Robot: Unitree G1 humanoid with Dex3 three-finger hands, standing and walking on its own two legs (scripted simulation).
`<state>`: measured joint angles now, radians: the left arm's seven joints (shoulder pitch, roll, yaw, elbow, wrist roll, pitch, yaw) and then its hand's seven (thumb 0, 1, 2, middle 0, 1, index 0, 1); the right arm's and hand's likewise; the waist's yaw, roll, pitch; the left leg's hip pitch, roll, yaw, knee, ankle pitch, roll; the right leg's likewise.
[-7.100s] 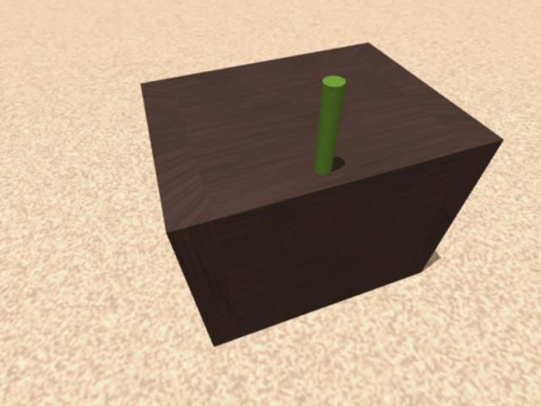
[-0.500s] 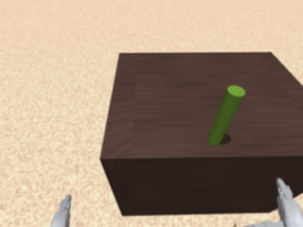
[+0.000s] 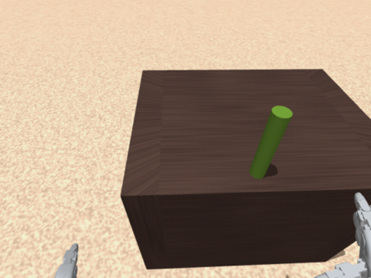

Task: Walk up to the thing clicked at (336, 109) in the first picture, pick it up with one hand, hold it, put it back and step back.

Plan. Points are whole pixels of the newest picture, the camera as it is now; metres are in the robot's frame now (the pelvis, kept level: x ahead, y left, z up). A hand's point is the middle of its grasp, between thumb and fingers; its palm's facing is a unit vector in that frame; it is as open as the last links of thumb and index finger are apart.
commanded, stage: rise first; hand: right
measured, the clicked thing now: (267, 146) +0.44 -0.21 +0.04
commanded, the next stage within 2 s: go down in 0.54 s
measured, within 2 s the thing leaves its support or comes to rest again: neither
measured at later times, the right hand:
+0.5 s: hand (345, 240) +0.18 -0.26 +0.07, palm faces +0.33 +0.85 -0.40, open 17.3 cm
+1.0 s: hand (355, 219) +0.21 -0.29 +0.09, palm faces +0.37 +0.88 -0.30, open 17.5 cm
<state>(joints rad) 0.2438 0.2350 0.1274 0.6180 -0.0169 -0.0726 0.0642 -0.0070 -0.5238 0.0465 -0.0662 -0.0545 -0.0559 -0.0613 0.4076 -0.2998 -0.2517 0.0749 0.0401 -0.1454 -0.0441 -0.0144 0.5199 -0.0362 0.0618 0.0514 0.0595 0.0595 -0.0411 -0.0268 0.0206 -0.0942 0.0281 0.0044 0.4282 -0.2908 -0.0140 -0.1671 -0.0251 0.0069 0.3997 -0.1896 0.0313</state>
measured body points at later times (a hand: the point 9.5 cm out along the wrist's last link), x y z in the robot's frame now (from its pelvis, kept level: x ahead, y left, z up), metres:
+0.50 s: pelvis -0.01 +0.00 +0.00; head -0.01 +0.02 +0.45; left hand +0.15 +0.26 -0.09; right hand +0.16 -0.31 +0.09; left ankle -0.04 +0.13 -0.74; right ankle +0.02 -0.14 -0.74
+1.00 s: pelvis +0.00 +0.00 +0.00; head -0.01 +0.02 +0.45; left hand +0.17 +0.27 -0.09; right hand +0.19 -0.33 +0.11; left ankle -0.04 +0.13 -0.74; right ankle +0.02 -0.14 -0.74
